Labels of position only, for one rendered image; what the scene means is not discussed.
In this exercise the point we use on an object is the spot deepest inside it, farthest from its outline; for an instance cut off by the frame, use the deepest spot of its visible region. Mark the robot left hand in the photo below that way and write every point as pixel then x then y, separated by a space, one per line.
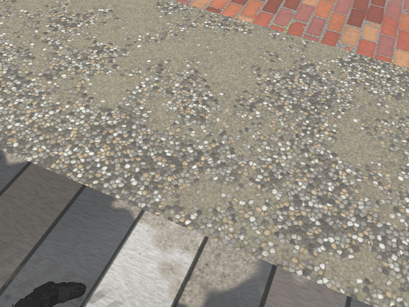
pixel 50 294

